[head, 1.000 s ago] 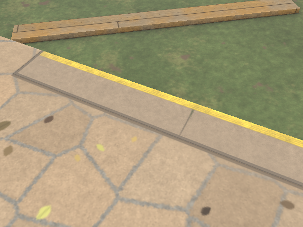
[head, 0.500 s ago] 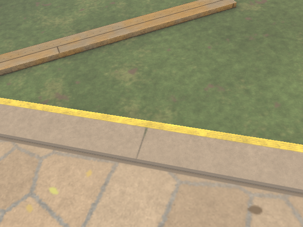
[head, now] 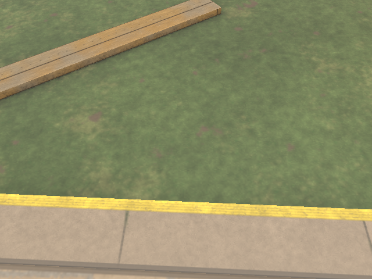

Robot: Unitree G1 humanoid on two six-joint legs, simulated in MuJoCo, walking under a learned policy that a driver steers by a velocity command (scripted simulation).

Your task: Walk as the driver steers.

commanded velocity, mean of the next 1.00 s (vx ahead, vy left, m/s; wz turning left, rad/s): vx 0.50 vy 0.00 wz -0.03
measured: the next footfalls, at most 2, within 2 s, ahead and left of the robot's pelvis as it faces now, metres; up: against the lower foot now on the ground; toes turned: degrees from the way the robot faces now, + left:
right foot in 0.38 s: +0.38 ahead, -0.15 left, +0.00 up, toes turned -2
left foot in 0.92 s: +0.66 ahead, +0.07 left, +0.00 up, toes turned +2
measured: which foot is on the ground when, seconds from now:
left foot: down 0.00-0.40, up 0.42-0.90, down 0.92-1.00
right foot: up 0.00-0.36, down 0.38-0.94, up 0.96-1.00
